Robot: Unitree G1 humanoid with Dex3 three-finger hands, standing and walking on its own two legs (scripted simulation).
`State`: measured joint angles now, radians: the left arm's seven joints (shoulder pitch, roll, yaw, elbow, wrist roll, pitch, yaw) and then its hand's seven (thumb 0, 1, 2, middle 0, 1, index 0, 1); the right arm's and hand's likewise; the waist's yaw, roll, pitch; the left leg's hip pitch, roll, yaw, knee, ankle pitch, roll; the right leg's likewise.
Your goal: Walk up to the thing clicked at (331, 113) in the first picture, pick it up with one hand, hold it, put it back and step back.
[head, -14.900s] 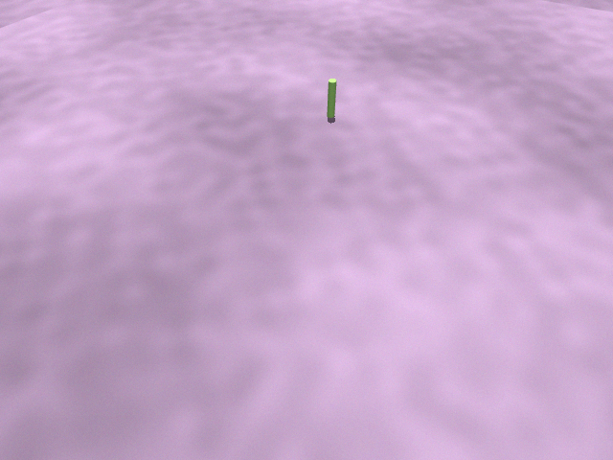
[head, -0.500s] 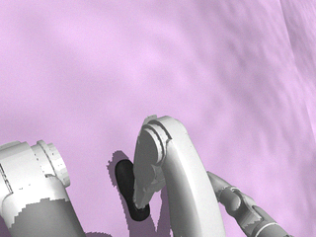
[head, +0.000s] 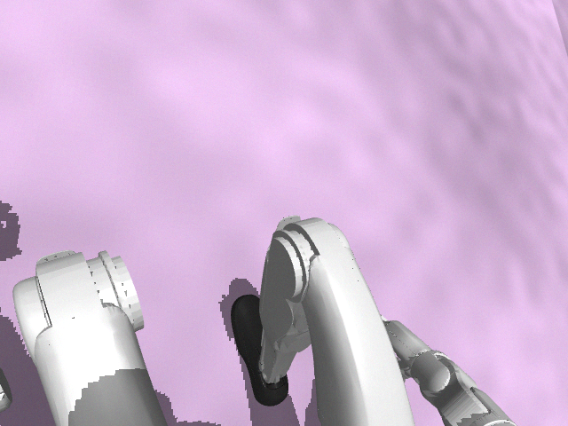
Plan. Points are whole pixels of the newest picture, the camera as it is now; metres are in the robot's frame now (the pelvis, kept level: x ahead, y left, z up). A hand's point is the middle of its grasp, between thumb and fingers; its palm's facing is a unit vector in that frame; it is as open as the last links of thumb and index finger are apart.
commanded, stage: settle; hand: left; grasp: from the side
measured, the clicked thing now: out of the picture +0.44 +0.33 -0.12
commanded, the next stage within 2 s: lift in 1.30 s
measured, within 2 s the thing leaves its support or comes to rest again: neither
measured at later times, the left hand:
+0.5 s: hand out of the picture +0.43 +0.33 +0.00, palm faces +0.32 -0.95 -0.05, open 5.7 cm
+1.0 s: hand out of the picture +0.43 +0.32 +0.05, palm faces +0.32 -0.95 -0.03, open 5.7 cm
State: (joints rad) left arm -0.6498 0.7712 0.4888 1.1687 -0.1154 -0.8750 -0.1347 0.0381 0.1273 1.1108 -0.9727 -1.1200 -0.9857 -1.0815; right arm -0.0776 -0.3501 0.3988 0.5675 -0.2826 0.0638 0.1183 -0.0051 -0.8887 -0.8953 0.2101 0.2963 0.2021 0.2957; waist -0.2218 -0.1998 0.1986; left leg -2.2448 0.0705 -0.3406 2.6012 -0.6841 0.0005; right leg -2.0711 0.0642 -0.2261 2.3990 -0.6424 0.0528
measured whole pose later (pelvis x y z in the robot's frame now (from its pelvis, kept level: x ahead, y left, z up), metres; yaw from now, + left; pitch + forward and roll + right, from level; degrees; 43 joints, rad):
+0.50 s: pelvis +0.01 -0.01 +0.03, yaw +5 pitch +27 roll -9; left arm -0.62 0.59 0.46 0.91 -0.17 -0.60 -0.23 0.04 0.14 1.09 -0.98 -1.11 -0.99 -1.07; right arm 0.05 -0.31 0.17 0.63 -0.11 0.08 0.08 0.00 -0.87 -0.89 0.21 0.30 0.20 0.30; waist -0.14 -0.05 -0.01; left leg -2.26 0.07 -0.20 2.45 -0.68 -0.01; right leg -2.14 0.01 -0.13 2.35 -0.69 0.02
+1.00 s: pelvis +0.02 -0.01 +0.06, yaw +8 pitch +30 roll -7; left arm -0.66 0.51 0.48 0.87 -0.14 -0.52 -0.26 0.04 0.12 1.11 -0.99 -1.10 -1.00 -1.07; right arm 0.09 -0.29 0.07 0.64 -0.08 0.05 0.05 0.00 -0.88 -0.89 0.21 0.30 0.20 0.30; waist -0.12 -0.03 -0.08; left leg -2.19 0.08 -0.14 2.33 -0.68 -0.01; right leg -2.10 0.00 -0.09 2.27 -0.70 0.01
